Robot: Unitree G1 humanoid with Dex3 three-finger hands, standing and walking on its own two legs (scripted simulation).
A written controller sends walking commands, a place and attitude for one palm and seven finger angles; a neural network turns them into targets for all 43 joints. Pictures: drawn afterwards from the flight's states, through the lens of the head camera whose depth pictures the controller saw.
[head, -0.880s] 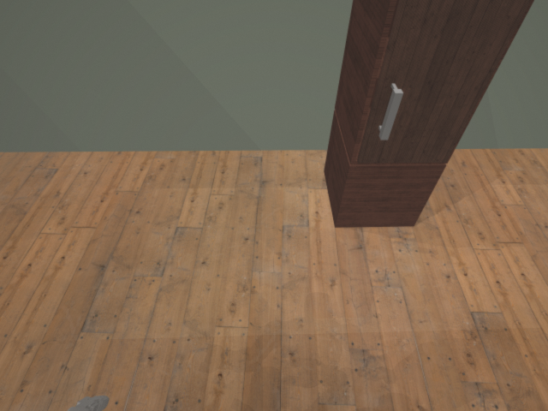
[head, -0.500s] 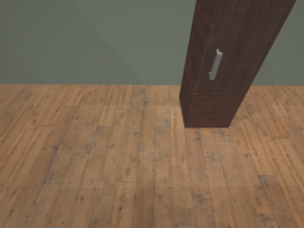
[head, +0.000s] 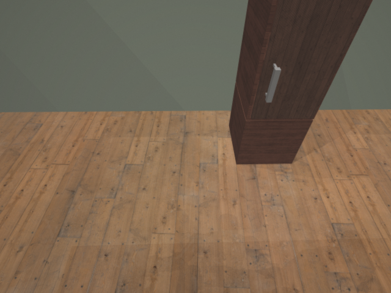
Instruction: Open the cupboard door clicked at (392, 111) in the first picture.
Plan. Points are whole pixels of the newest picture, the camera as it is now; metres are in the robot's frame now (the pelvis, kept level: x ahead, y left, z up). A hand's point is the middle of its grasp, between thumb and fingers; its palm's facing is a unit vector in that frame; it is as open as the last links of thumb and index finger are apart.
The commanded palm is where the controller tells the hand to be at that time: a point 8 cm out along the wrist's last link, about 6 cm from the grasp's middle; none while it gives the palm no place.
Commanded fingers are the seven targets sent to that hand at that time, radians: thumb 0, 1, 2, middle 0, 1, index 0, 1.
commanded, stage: look at it before walking up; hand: left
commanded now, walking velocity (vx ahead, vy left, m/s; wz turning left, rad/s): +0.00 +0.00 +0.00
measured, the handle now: (271, 83) +1.02 -0.30 -0.12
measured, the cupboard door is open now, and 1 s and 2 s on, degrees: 0 0 0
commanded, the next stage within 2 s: walk to a spot facing it in 0.56 s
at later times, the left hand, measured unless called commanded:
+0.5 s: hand out of the picture +0.07 +0.24 -0.16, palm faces -0.04 -0.94 -0.33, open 7.4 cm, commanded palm none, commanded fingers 0.00 0.90 0.90 -0.20 -0.30 -0.20 -0.30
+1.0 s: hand out of the picture +0.07 +0.19 -0.18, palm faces -0.13 -0.95 -0.28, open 7.4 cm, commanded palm none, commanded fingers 0.00 0.90 0.90 -0.20 -0.30 -0.20 -0.30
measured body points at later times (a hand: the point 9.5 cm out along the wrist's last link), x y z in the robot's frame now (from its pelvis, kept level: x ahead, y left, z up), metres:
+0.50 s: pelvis +0.00 -0.01 +0.00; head +0.01 -0.01 +0.45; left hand +0.07 +0.29 -0.13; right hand +0.07 -0.30 -0.13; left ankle +0.00 +0.12 -0.74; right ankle +0.00 -0.13 -0.74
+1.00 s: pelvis -0.01 -0.02 -0.02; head +0.02 -0.03 +0.43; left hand +0.08 +0.24 -0.16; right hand +0.05 -0.28 -0.17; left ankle +0.00 +0.12 -0.74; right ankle -0.01 -0.11 -0.74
